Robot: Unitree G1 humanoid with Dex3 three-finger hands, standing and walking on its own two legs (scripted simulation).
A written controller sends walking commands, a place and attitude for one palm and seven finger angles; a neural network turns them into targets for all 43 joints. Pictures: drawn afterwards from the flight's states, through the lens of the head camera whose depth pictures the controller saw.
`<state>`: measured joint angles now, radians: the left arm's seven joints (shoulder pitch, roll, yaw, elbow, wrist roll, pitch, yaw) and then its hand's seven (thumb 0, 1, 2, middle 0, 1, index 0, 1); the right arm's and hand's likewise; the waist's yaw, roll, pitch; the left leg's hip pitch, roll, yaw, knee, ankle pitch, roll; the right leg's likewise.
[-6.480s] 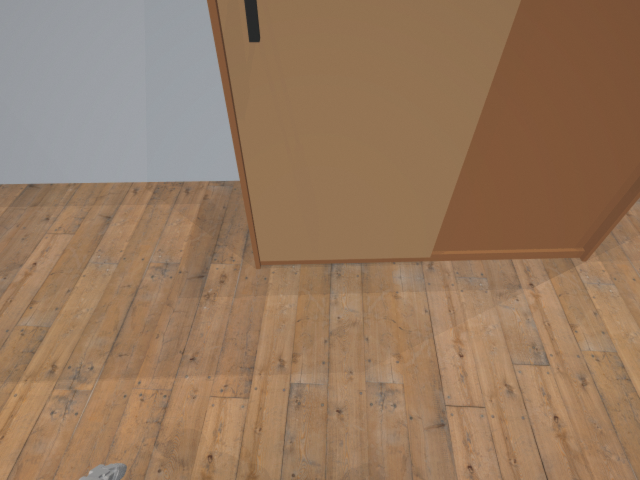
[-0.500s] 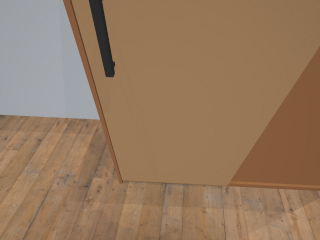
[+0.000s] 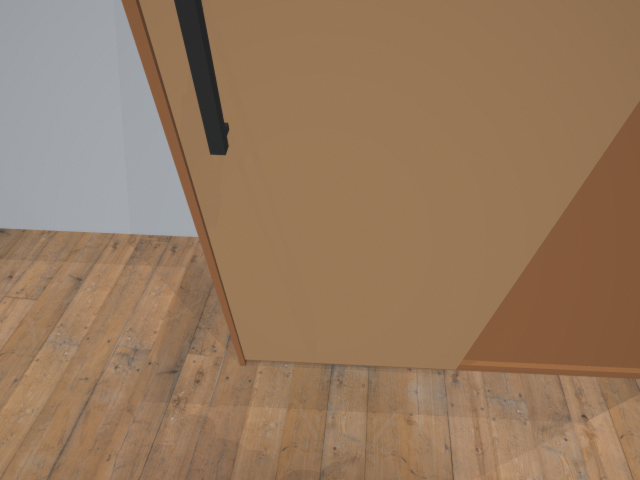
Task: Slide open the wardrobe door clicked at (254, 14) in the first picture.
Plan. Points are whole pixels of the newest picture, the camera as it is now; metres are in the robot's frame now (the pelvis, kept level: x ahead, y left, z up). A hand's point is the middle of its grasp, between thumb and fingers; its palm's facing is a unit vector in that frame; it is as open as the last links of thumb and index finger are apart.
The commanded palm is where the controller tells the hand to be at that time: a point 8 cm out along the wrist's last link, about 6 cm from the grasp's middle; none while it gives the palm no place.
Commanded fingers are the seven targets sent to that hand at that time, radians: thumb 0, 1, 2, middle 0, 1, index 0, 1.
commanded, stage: look again from close up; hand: left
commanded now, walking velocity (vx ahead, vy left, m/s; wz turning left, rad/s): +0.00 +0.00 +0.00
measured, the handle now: (209, 76) +0.55 +0.19 +0.23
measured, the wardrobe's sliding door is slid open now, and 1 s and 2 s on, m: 0.00 0.00 0.00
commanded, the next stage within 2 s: raise the hand with hooked fingers in 0.34 s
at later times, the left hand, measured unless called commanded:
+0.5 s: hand out of the picture +0.02 +0.17 -0.16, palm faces +0.14 -0.97 -0.21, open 7.3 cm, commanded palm +0.11 +0.21 -0.06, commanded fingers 0.00 0.81 0.86 -0.21 -0.36 -0.21 -0.36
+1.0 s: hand (140, 429) +0.17 +0.21 +0.02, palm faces +0.17 -0.98 -0.07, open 9.4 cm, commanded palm +0.15 +0.26 +0.04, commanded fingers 0.00 0.22 0.61 -0.25 -0.74 -0.25 -0.74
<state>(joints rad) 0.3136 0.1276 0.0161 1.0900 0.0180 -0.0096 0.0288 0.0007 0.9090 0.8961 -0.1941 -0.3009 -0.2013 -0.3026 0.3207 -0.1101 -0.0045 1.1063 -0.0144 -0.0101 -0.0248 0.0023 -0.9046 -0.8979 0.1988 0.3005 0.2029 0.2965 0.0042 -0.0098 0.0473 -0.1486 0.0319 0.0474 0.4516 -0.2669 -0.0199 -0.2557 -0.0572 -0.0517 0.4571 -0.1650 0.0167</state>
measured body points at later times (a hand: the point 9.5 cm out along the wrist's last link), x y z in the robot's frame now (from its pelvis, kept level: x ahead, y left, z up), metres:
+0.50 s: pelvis +0.00 -0.01 +0.00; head +0.01 -0.01 +0.45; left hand +0.02 +0.22 -0.14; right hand +0.00 -0.22 -0.16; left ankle -0.01 +0.13 -0.74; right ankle +0.05 -0.13 -0.74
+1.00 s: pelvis +0.01 +0.00 -0.05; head +0.03 +0.02 +0.40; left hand +0.15 +0.26 +0.03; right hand +0.25 -0.21 -0.07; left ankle -0.01 +0.13 -0.74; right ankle +0.05 -0.13 -0.74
